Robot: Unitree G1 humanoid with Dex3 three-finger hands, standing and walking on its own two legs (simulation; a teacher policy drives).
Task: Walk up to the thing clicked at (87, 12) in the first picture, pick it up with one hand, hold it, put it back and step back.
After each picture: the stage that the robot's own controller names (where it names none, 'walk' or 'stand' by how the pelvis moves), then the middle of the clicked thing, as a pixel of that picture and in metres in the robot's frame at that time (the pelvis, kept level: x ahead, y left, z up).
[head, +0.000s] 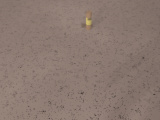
stand; (88, 20) +1.74 -0.03 -0.65
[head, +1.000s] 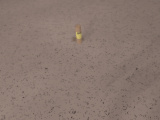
walk; (78, 34) +1.62 +0.21 -0.64
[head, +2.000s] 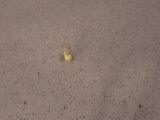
walk; (67, 54) +1.09 +0.25 -0.65
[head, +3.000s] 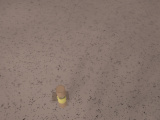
walk; (61, 97) +0.63 +0.21 -0.63
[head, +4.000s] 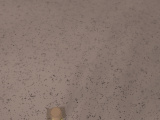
stand; (57, 118) +0.40 +0.20 -0.63
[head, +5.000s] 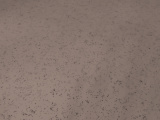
stand; out of the picture +0.38 +0.20 -0.66
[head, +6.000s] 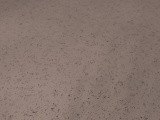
stand; out of the picture +0.37 +0.20 -0.66
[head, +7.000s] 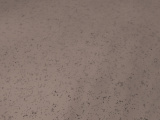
stand; out of the picture +0.36 +0.20 -0.66
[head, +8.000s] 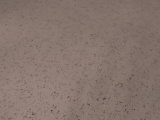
go down; out of the picture +0.36 +0.20 -0.66
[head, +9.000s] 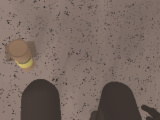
go down; (23, 57) +0.43 +0.25 -0.27
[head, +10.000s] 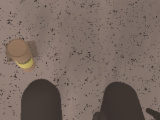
approach; (23, 58) +0.42 +0.27 -0.25
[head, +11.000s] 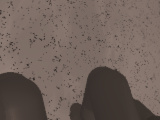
close in; out of the picture +0.40 +0.31 -0.16
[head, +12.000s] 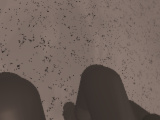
close; out of the picture +0.40 +0.31 -0.15
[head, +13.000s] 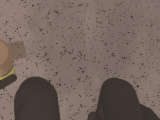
lift; (0, 66) +0.33 +0.28 -0.05
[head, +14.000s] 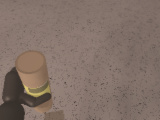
lift; (38, 86) +0.31 +0.16 +0.07
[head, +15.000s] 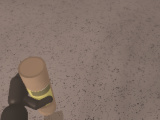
hold; (41, 90) +0.31 +0.16 +0.03
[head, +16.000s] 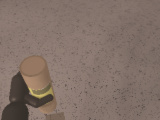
hold; (41, 88) +0.32 +0.16 +0.04
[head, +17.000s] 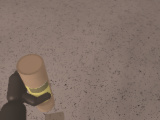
crouch; (39, 87) +0.32 +0.17 +0.04
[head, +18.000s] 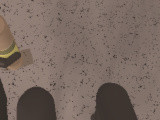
crouch; (5, 47) +0.44 +0.24 -0.05
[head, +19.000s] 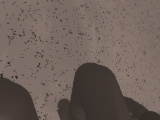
lower; out of the picture +0.41 +0.32 -0.16
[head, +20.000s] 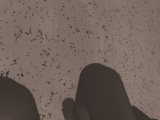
lower; out of the picture +0.40 +0.33 -0.16
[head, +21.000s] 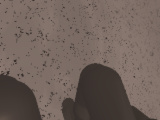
lower; out of the picture +0.40 +0.32 -0.16
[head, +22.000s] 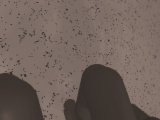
lower; out of the picture +0.38 +0.32 -0.16
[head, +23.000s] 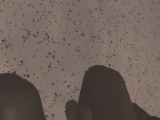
draw back; out of the picture +0.38 +0.31 -0.16
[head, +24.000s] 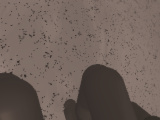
withdraw; out of the picture +0.38 +0.31 -0.16
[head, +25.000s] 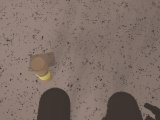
walk; (42, 71) +0.43 +0.24 -0.34
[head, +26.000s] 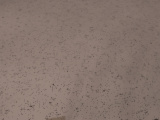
stand; out of the picture +0.37 +0.20 -0.59
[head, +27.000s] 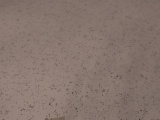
stand; out of the picture +0.37 +0.21 -0.60
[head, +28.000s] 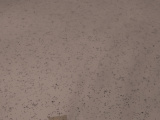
stand; out of the picture +0.38 +0.20 -0.61
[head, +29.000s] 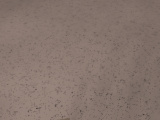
stand; out of the picture +0.38 +0.19 -0.66
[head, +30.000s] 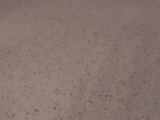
stand; out of the picture +0.35 +0.20 -0.66
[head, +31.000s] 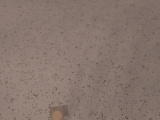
walk; out of the picture +0.38 +0.20 -0.64
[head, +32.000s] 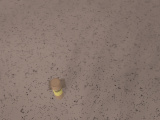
walk; (57, 89) +0.58 +0.24 -0.63
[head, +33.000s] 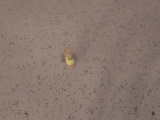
walk; (69, 58) +0.87 +0.20 -0.63
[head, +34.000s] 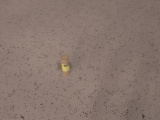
stand; (65, 65) +0.96 +0.21 -0.64
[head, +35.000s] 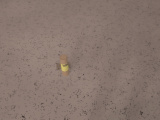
stand; (64, 65) +0.99 +0.21 -0.66
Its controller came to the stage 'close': yes
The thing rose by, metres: 0.68
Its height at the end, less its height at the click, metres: +0.00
